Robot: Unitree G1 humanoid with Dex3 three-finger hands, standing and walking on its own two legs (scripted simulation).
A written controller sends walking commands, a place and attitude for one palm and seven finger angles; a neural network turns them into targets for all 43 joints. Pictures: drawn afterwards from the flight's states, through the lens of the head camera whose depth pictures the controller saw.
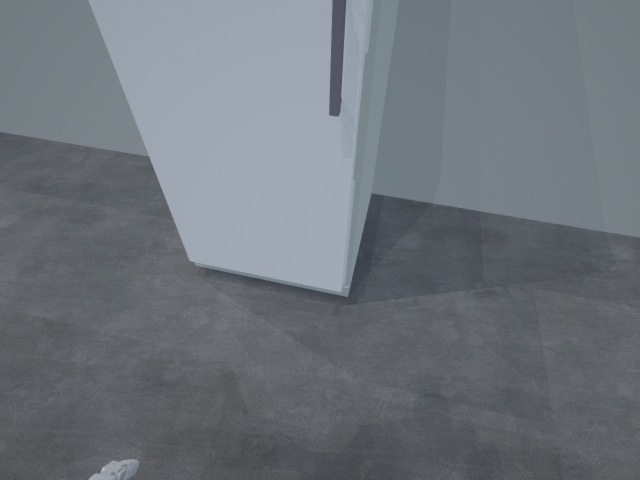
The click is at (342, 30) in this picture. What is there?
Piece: fridge door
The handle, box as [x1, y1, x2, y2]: [329, 0, 345, 116]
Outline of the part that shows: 345,0 333,0 332,2 329,114 337,116 339,113 341,101 340,90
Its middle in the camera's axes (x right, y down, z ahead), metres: +0.03 -0.36 +0.74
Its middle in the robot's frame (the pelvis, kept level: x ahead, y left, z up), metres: +0.81 +0.02 +0.17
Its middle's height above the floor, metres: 0.94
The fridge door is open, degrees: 0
